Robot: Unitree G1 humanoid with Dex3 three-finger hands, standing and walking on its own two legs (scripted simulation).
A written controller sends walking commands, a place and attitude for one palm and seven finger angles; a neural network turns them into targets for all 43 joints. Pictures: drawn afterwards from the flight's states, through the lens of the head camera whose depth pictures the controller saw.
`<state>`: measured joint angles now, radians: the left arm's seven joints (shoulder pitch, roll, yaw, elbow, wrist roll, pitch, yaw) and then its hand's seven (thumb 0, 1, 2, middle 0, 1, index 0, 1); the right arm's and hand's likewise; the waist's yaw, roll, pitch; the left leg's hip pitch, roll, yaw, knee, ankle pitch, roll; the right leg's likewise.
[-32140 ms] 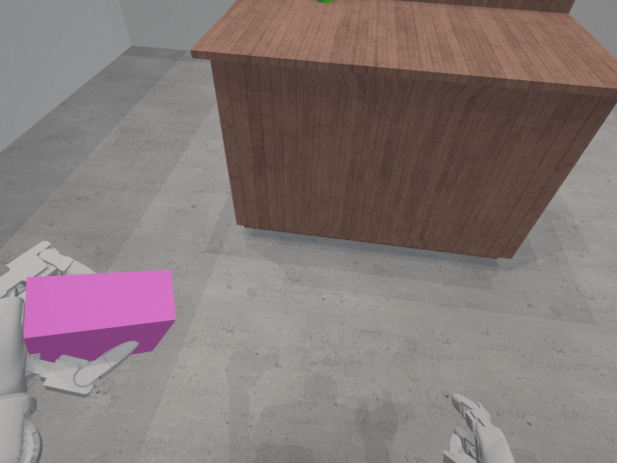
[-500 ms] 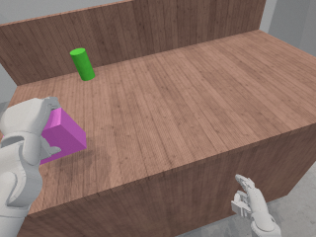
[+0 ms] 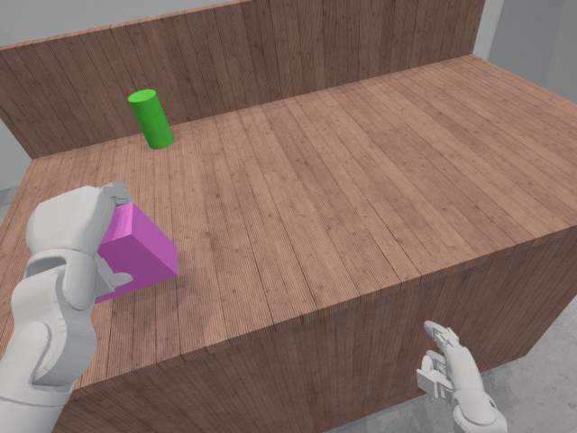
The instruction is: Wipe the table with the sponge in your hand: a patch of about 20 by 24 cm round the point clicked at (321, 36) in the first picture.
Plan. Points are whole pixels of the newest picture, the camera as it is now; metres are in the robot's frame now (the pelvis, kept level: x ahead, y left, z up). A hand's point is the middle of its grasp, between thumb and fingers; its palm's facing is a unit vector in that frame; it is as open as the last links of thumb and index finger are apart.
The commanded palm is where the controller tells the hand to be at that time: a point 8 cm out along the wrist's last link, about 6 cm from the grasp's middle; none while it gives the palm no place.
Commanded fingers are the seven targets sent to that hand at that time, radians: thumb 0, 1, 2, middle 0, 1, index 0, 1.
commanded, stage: lower the sponge onto the table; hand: left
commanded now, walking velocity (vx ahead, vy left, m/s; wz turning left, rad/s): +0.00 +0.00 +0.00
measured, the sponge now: (119, 263) +0.26 +0.28 +0.14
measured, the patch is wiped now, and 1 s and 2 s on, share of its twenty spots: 0.00 0.00 0.15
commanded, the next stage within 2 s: wipe forward along the first lane in 1.08 s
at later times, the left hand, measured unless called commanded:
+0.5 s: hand (105, 262) +0.25 +0.28 +0.15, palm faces +0.11 -0.10 -0.99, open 9.3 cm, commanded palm +0.20 +0.28 +0.23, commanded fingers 0.00 0.10 1.30 -1.20 -1.60 -1.20 -1.60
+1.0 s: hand (108, 273) +0.24 +0.28 +0.14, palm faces +0.11 -0.09 -0.99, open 9.3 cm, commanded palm +0.20 +0.28 +0.20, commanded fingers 0.00 0.10 1.30 -1.20 -1.60 -1.20 -1.60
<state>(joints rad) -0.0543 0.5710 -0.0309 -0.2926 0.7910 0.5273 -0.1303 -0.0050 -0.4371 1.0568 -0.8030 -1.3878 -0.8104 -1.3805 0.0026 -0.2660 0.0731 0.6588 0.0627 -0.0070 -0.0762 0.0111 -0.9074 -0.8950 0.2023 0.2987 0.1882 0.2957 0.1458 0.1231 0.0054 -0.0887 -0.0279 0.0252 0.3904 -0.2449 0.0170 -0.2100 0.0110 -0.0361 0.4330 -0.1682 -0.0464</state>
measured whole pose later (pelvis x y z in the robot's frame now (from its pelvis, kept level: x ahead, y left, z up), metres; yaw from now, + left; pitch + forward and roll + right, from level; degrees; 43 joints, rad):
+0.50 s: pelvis +0.01 +0.00 +0.00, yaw +0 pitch -3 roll +1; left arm 0.05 0.57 -0.02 -0.30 0.82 0.52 -0.12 0.00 -0.44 1.06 -0.80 -1.39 -0.81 -1.38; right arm 0.00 -0.27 0.07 0.66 0.05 0.00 -0.06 0.01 -0.91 -0.90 0.20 0.30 0.21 0.30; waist 0.15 0.13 0.00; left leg -0.08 -0.02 0.02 0.40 -0.26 0.01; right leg -0.20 0.02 -0.04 0.44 -0.18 -0.05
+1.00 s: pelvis +0.00 +0.00 +0.00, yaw +0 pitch -4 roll +1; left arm 0.08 0.54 -0.03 -0.27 0.84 0.48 -0.08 0.00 -0.44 1.06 -0.80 -1.39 -0.81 -1.38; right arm 0.01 -0.26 0.06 0.67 0.05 -0.01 -0.05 0.01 -0.91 -0.90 0.20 0.30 0.20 0.30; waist 0.14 0.12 0.00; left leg -0.08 -0.02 0.03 0.39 -0.25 0.01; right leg -0.19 0.02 -0.03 0.42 -0.17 -0.05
